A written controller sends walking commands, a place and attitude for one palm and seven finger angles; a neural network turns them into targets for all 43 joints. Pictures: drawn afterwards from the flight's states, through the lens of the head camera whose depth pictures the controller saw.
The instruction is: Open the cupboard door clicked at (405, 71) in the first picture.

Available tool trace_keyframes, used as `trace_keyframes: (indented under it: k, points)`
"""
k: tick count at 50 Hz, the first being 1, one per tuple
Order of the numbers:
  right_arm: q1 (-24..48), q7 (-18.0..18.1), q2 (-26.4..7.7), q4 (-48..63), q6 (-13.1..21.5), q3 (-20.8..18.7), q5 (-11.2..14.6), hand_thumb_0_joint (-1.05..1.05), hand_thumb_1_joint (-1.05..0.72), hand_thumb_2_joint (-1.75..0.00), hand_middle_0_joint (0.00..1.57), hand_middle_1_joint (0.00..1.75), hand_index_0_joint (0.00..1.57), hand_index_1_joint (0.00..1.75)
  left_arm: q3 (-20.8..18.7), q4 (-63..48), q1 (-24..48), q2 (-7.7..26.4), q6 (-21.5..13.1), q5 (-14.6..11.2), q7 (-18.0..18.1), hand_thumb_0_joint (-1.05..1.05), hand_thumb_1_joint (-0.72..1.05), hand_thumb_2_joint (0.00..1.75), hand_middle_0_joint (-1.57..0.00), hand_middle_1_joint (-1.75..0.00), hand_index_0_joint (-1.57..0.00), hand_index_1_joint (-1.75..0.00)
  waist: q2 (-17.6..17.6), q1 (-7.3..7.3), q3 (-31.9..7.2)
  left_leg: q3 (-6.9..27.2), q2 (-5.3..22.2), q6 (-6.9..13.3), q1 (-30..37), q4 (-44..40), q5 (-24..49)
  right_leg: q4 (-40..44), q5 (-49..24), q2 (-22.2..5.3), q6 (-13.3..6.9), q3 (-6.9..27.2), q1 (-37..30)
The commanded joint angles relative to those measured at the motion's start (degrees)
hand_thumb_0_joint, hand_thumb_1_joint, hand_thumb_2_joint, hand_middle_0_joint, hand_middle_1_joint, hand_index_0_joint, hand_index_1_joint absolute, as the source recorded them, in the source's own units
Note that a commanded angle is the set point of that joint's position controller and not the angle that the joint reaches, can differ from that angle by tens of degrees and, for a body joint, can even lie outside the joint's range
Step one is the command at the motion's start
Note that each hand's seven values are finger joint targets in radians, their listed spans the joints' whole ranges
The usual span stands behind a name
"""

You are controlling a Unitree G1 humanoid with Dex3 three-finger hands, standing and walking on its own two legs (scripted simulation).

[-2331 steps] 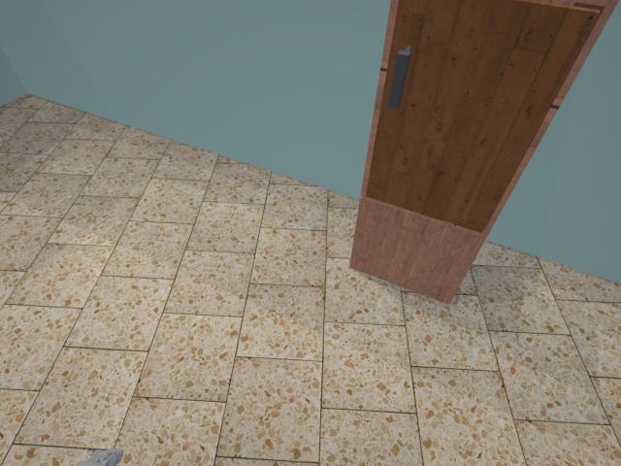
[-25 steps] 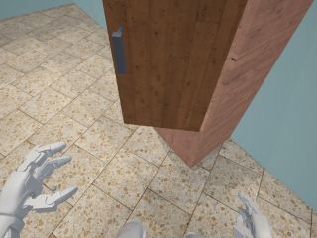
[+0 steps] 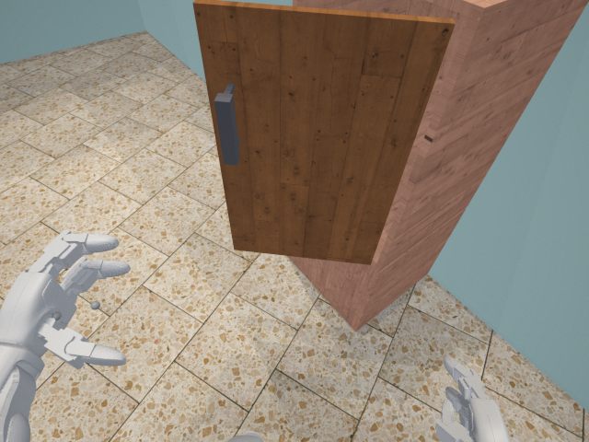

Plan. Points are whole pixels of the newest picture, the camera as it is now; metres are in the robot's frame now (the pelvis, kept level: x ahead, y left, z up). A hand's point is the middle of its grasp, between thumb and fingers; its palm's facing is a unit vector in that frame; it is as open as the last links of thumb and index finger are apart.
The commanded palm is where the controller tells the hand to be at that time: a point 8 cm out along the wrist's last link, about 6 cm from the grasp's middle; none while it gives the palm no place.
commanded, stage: raise the hand with hooked fingers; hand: left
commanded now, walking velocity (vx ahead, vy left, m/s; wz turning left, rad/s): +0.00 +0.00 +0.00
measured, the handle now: (231, 124) +0.58 +0.16 +0.11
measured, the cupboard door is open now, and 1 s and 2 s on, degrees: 46 46 46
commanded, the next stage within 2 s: move the hooked fingers beside the handle in 0.82 s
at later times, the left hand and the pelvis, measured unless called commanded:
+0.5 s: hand (92, 253) +0.29 +0.27 +0.12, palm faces -0.01 -1.00 -0.03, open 14.0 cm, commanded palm +0.26 +0.32 +0.13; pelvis +0.00 +0.00 +0.02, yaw -1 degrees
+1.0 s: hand (92, 256) +0.29 +0.27 +0.12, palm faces +0.01 -1.00 -0.02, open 14.0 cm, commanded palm +0.28 +0.31 +0.13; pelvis +0.00 -0.01 +0.02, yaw +0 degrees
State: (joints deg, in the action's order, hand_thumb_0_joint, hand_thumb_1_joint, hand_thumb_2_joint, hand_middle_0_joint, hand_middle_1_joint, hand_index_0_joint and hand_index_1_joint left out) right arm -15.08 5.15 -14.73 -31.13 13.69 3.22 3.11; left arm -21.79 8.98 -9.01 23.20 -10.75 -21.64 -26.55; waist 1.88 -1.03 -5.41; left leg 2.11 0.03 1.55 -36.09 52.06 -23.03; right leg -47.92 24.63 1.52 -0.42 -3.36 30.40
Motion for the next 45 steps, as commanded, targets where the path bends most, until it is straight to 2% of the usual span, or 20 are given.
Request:
trace_keyframes:
  k: [1,3,5,7,11,15,16,18,20,23,24,27,30,32,35,37,39,43,44,45]
  points:
    - [2.72,1.25,-8.89,8.2,2.27,-3.81,0.46,0.0,-0.9,-0.9,0.2,0.3,0.2,0.3,-6.65,-8.87,13.11,13.82,-1.93,-1.8,-0.96,0.0,-0.5,0.3,-0.3,-1.2,-0.3,-1.2,2.85,0.51,-9.55,1.27,0.03,-0.02,11.74,-10.6,11.61,8.52,-10.72,0.84,-1.17,0.26,-1.72]
    - [2.83,1.32,-8.67,8.27,2.18,-3.69,0.51,0.0,-0.9,-0.9,0.2,0.3,0.2,0.3,-6.63,-8.14,14.98,14.2,-1.4,-1.53,-1.09,0.0,-0.5,0.3,-0.3,-1.2,-0.3,-1.2,4.76,0.46,-9.61,1.23,-0.01,-0.06,12.84,-11.33,10.98,9.16,-10.06,0.71,-1.13,0.32,-1.53]
    - [2.88,1.43,-8.83,8.22,1.89,-3.56,0.54,0.0,-0.9,-0.9,0.2,0.3,0.2,0.3,-7.08,-7.2,17.46,15.37,-0.99,-1.45,-1.28,0.0,-0.5,0.3,-0.3,-1.2,-0.3,-1.2,3.36,0.46,-9.42,1.22,-0.03,0.02,13.18,-11.82,11.19,9.86,-10.28,0.81,-1.28,0.6,-2.69]
    - [2.92,1.58,-8.77,8.05,1.7,-3.44,0.59,0.0,-0.9,-0.9,0.2,0.3,0.2,0.3,-6.94,-5.67,19.23,15.55,-0.51,-1.13,-1.39,0.0,-0.5,0.3,-0.3,-1.2,-0.3,-1.2,4.0,0.57,-8.6,1.33,0.01,0.0,13.53,-12.57,10.43,10.49,-9.49,0.75,-1.28,0.55,-2.5]
    - [2.8,1.75,-8.82,7.82,1.49,-3.39,0.66,0.0,-0.9,-0.9,0.2,0.3,0.2,0.3,-7.94,-4.45,23.24,17.52,0.02,-0.84,-1.63,0.0,-0.5,0.3,-0.3,-1.2,-0.3,-1.2,4.6,0.37,-9.93,1.25,-0.06,0.02,15.47,-13.65,11.44,11.38,-10.55,0.6,-1.37,0.66,-4.28]
    - [2.82,2.04,-9.05,7.52,1.13,-3.21,0.83,0.0,-0.9,-0.9,0.2,0.3,0.2,0.3,-7.97,-1.19,27.12,18.64,1.2,-0.54,-2.03,0.0,-0.5,0.3,-0.3,-1.2,-0.3,-1.2,3.47,0.6,-8.29,1.3,-0.08,0.12,15.64,-14.82,10.64,12.72,-10.03,0.65,-1.38,0.86,-4.6]
    - [2.54,2.1,-9.09,7.31,1.07,-3.32,0.84,0.0,-0.9,-0.9,0.2,0.3,0.2,0.3,-8.14,-0.42,27.76,18.56,1.45,-0.61,-2.21,0.0,-0.5,0.3,-0.3,-1.2,-0.3,-1.2,3.23,0.68,-8.96,1.15,-0.13,0.16,16.12,-14.84,11.52,12.84,-11.1,0.52,-1.32,0.87,-5.21]
    - [2.35,1.9,-9.03,7.55,1.09,-3.52,0.91,0.0,-0.9,-0.9,0.2,0.3,0.2,0.3,-7.34,0.94,25.49,17.27,1.85,-0.57,-2.71,0.0,-0.5,0.3,-0.3,-1.2,-0.3,-1.2,3.72,0.36,-9.4,0.76,-0.23,0.18,16.78,-14.76,12.97,12.98,-12.81,0.4,-1.29,0.97,-5.47]
    - [2.3,1.49,-9.08,7.78,0.88,-3.55,0.94,0.0,-0.9,-0.9,0.2,0.3,0.2,0.3,-7.15,1.54,24.33,16.9,2.05,-0.7,-3.08,0.0,-0.5,0.3,-0.3,-1.2,-0.3,-1.2,2.63,0.04,-9.31,0.54,-0.28,0.17,16.45,-14.71,14.09,12.98,-14.18,0.5,-1.37,1.04,-6.23]
    - [2.36,1.2,-9.19,8.13,0.61,-3.76,0.79,0.0,-0.9,-0.9,0.2,0.3,0.2,0.3,-7.66,0.66,24.99,17.41,1.6,-0.52,-2.82,0.0,-0.5,0.3,-0.3,-1.2,-0.3,-1.2,2.59,0.08,-9.43,0.57,-0.25,0.09,16.32,-15.04,13.38,12.88,-13.38,0.48,-1.26,0.84,-5.74]
    - [2.33,1.19,-9.26,8.12,0.57,-3.72,0.68,0.0,-0.9,-0.9,0.2,0.3,0.2,0.3,-8.07,0.02,25.8,17.95,1.17,-0.87,-2.59,0.0,-0.5,0.3,-0.3,-1.2,-0.3,-1.2,1.29,-0.14,-9.3,0.54,-0.35,0.14,16.25,-14.73,14.11,12.91,-14.11,0.64,-1.52,1.1,-6.89]
    - [2.2,1.2,-8.96,8.15,0.44,-3.82,0.67,0.0,-0.9,-0.9,0.2,0.3,0.2,0.3,-8.45,-1.05,26.18,17.82,0.3,-0.7,-2.1,0.0,-0.5,0.3,-0.3,-1.2,-0.3,-1.2,3.21,0.2,-10.25,0.05,-0.37,0.18,17.03,-14.78,13.99,12.89,-14.31,0.53,-1.19,1.25,-6.16]
    - [2.29,1.38,-9.11,7.92,0.2,-3.7,0.55,0.0,-0.9,-0.9,0.2,0.3,0.2,0.3,-8.56,-0.2,27.32,18.32,-0.03,-0.42,-1.91,0.0,-0.5,0.3,-0.3,-1.2,-0.3,-1.2,2.51,0.42,-9.26,-0.04,-0.37,0.27,16.1,-14.75,12.89,13.21,-13.32,0.49,-1.21,1.63,-6.28]
    - [2.26,1.47,-8.88,7.87,0.25,-3.74,0.65,0.0,-0.9,-0.9,0.2,0.3,0.2,0.3,-8.04,-1.13,27.63,17.99,-0.32,-0.16,-1.94,0.0,-0.5,0.3,-0.3,-1.2,-0.3,-1.2,4.84,0.51,-9.99,0.03,-0.34,0.23,17.24,-14.93,12.77,13.17,-13.06,0.47,-1.22,1.57,-5.73]
    - [2.34,1.7,-8.99,7.71,0.28,-3.67,0.62,0.0,-0.9,-0.9,0.2,0.3,0.2,0.3,-8.1,-1.48,27.75,18.26,-0.57,-0.24,-2.08,0.0,-0.5,0.3,-0.3,-1.2,-0.3,-1.2,3.38,0.54,-10.58,0.03,-0.3,0.34,17.4,-14.76,13.73,13.19,-14.2,0.53,-1.22,1.68,-6.72]
    - [2.44,1.75,-8.74,7.59,0.38,-3.62,0.68,0.0,-0.9,-0.9,0.2,0.3,0.2,0.3,-7.67,-2.35,27.74,17.76,-0.71,-0.15,-2.18,0.0,-0.5,0.3,-0.3,-1.2,-0.3,-1.2,5.4,0.6,-10.93,0.21,-0.28,0.16,18.53,-14.95,14.41,12.93,-14.79,0.54,-1.28,1.26,-6.31]
    - [2.5,1.84,-8.81,7.35,0.36,-3.52,0.64,0.0,-0.9,-0.9,0.2,0.3,0.2,0.3,-7.68,-1.51,27.68,17.82,-0.5,-0.49,-2.11,0.0,-0.5,0.3,-0.3,-1.2,-0.3,-1.2,4.06,0.49,-9.36,0.3,-0.26,0.2,17.84,-15.03,13.81,13.45,-14.22,0.61,-1.43,1.42,-6.47]
    - [2.51,1.81,-8.91,7.44,0.25,-3.62,0.77,0.0,-0.9,-0.9,0.2,0.3,0.2,0.3,-7.43,0.32,26.78,17.18,0.21,-0.23,-2.42,0.0,-0.5,0.3,-0.3,-1.2,-0.3,-1.2,4.07,0.53,-9.53,0.4,-0.23,0.07,17.89,-15.5,13.54,13.29,-14.16,0.52,-1.24,0.96,-5.78]
    - [2.4,1.82,-9.03,7.45,0.12,-3.53,0.7,0.0,-0.9,-0.9,0.2,0.3,0.2,0.3,-7.82,1.32,26.85,17.68,0.51,-0.47,-2.31,0.0,-0.5,0.3,-0.3,-1.2,-0.3,-1.2,1.67,0.37,-8.57,0.53,-0.33,0.16,16.91,-15.43,12.89,13.69,-13.62,0.6,-1.35,1.25,-6.43]
    - [2.77,1.79,-9.04,7.63,0.16,-3.53,0.83,0.0,-0.9,-0.9,0.2,0.3,0.2,0.3,-6.99,1.68,26.83,16.66,0.71,-0.51,-2.62,0.0,-0.5,0.3,-0.3,-1.2,-0.3,-1.2,1.91,0.69,-8.28,0.33,-0.32,0.21,16.85,-15.55,12.45,13.77,-13.4,0.57,-1.16,1.33,-5.86]
